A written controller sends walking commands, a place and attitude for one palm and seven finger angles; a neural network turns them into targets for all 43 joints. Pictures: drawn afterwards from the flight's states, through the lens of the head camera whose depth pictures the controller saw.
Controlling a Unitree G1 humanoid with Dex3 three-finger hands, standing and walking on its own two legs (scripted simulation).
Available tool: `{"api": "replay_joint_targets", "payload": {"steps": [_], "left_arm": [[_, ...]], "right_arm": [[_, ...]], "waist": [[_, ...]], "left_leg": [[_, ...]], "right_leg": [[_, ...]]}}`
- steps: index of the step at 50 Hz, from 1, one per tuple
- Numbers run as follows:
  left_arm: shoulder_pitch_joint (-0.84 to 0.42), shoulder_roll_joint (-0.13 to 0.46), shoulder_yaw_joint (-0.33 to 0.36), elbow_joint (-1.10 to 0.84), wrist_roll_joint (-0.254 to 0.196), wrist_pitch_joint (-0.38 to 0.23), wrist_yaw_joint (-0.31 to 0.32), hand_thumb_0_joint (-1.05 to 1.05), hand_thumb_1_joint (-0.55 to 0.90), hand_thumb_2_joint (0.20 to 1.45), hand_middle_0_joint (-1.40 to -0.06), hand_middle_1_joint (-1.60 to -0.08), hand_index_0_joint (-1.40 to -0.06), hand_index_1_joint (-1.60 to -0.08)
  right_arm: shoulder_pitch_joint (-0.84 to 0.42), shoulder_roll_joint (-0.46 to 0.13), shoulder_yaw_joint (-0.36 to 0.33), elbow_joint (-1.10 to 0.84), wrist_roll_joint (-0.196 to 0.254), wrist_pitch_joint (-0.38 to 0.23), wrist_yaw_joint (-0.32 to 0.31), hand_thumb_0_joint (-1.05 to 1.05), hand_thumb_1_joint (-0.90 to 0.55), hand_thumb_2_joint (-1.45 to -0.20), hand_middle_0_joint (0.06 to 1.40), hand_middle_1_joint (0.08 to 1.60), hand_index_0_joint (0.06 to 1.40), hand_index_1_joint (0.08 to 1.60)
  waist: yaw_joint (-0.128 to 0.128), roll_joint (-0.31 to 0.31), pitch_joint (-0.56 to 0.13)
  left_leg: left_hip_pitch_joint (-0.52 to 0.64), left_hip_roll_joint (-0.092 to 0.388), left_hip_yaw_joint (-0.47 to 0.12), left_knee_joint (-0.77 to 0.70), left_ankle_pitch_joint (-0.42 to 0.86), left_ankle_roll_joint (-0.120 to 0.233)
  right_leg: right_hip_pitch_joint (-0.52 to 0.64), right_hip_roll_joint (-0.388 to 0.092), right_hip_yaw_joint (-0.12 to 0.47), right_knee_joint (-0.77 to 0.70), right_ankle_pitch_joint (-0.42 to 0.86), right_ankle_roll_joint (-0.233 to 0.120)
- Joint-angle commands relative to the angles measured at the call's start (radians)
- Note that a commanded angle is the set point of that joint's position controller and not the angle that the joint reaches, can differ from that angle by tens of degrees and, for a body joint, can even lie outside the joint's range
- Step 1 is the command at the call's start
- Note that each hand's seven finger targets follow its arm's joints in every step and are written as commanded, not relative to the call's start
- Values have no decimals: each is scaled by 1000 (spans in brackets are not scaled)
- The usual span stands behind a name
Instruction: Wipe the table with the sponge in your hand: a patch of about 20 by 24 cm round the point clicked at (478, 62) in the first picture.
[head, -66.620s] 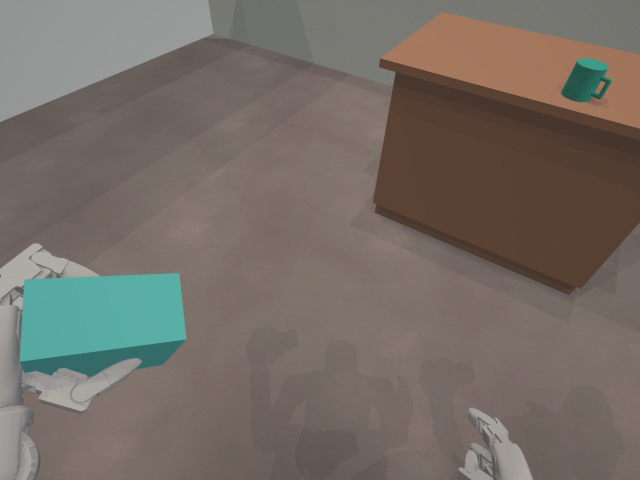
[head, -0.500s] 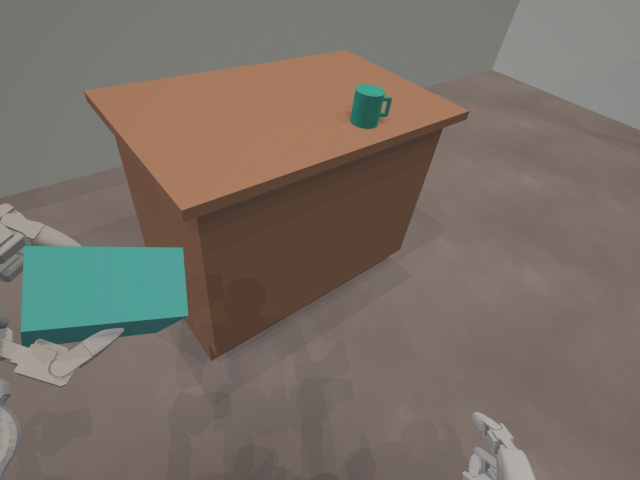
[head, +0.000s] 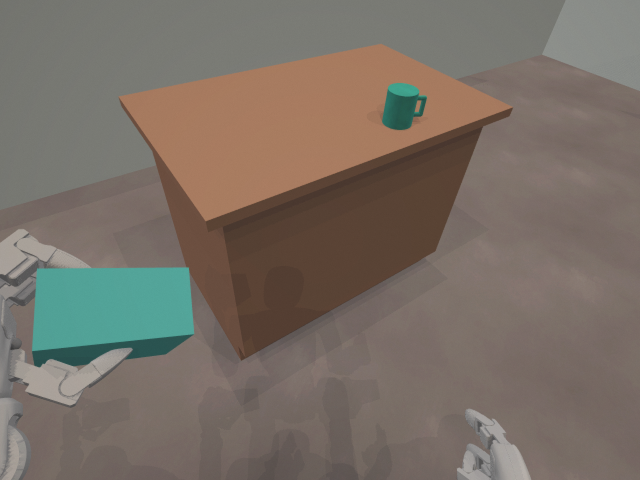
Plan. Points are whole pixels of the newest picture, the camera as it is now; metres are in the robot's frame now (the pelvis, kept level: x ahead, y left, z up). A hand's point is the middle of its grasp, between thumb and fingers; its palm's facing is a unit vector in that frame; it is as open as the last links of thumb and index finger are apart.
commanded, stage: stop stepping back and stand still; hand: left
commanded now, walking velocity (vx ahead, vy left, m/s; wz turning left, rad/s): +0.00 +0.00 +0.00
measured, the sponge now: (134, 317) +0.24 +0.20 +0.15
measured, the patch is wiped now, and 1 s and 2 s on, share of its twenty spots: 1.00 1.00 1.00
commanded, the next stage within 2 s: stand and wait in 0.32 s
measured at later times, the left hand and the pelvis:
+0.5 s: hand (60, 315) +0.22 +0.25 +0.18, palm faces +0.39 -0.86 -0.33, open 10.2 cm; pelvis +0.01 +0.01 +0.01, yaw -1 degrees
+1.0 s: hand (43, 333) +0.20 +0.26 +0.17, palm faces +0.41 -0.85 -0.33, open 10.2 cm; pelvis -0.01 +0.02 +0.01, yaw +0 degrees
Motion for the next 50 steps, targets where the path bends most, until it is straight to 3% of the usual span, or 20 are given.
{"api": "replay_joint_targets", "payload": {"steps": [1,2,4,6,10,16,19,27,33,37,41,44,50], "left_arm": [[-57,163,107,-243,-12,-78,12,0,100,1300,-1200,-1600,-1200,-1600],[-46,159,105,-240,-10,-81,12,0,100,1300,-1200,-1600,-1200,-1600],[-50,157,99,-224,-6,-77,10,0,100,1300,-1200,-1600,-1200,-1600],[-69,153,91,-225,-4,-76,10,0,100,1300,-1200,-1600,-1200,-1600],[-75,144,75,-239,-5,-71,8,0,100,1300,-1200,-1600,-1200,-1600],[-43,147,82,-214,-9,-64,10,0,100,1300,-1200,-1600,-1200,-1600],[-54,159,91,-231,-9,-66,13,0,100,1300,-1200,-1600,-1200,-1600],[-78,143,69,-198,-7,-62,16,0,100,1300,-1200,-1600,-1200,-1600],[-83,143,66,-200,-3,-66,18,0,100,1300,-1200,-1600,-1200,-1600],[-73,142,64,-206,-1,-69,18,0,100,1300,-1200,-1600,-1200,-1600],[-62,141,70,-185,-2,-67,18,0,100,1300,-1200,-1600,-1200,-1600],[-80,146,71,-187,1,-68,18,0,100,1300,-1200,-1600,-1200,-1600],[-91,135,58,-209,3,-70,19,0,100,1300,-1200,-1600,-1200,-1600]], "right_arm": [[-109,-131,-60,-156,0,-37,-12,0,-900,-900,200,300,200,300],[-115,-133,-59,-164,-1,-34,-16,0,-900,-900,200,300,200,300],[-135,-138,-58,-183,4,-30,-22,0,-900,-900,200,300,200,300],[-129,-138,-57,-184,6,-23,-24,0,-900,-900,200,300,200,300],[-137,-139,-58,-193,7,-17,-23,0,-900,-900,200,300,200,300],[-144,-136,-54,-199,3,-3,-20,0,-900,-900,200,300,200,300],[-149,-144,-56,-205,1,-1,-23,0,-900,-900,200,300,200,300],[-151,-139,-50,-195,0,1,-27,0,-900,-900,200,300,200,300],[-152,-140,-50,-189,-2,-3,-27,0,-900,-900,200,300,200,300],[-154,-140,-49,-187,-3,-5,-26,0,-900,-900,200,300,200,300],[-152,-139,-50,-186,-3,-6,-27,0,-900,-900,200,300,200,300],[-157,-144,-53,-189,-3,-8,-27,0,-900,-900,200,300,200,300],[-153,-138,-49,-182,-4,-10,-27,0,-900,-900,200,300,200,300]], "waist": [[5,-5,-96],[11,53,-111],[25,111,-106],[29,86,-120],[28,91,-128],[29,43,-111],[29,80,-106],[29,57,-76],[30,46,-74],[30,76,-69],[29,41,-58],[29,61,-43],[29,66,-59]], "left_leg": [[68,30,-36,-113,204,17],[107,50,-55,-154,300,25],[144,86,-103,-188,423,40],[156,101,-108,-196,463,44],[159,92,-91,-199,445,36],[105,70,-78,-203,293,29],[98,63,-82,-219,246,25],[71,58,-84,-245,138,26],[60,55,-90,-262,95,27],[49,55,-95,-275,69,26],[46,52,-91,-273,53,26],[44,50,-93,-280,15,24],[52,50,-93,-280,29,26]], "right_leg": [[81,-186,211,-152,300,-78],[89,-140,157,-109,348,-50],[71,-78,82,-73,330,-10],[83,-56,56,-69,311,2],[100,-62,67,-88,327,-3],[109,-83,101,-144,295,-14],[102,-84,105,-152,265,-19],[86,-79,104,-187,189,-15],[88,-75,96,-197,153,-14],[87,-71,92,-198,132,-13],[77,-72,97,-214,113,-12],[55,-71,96,-226,72,-13],[72,-68,96,-217,98,-13]]}}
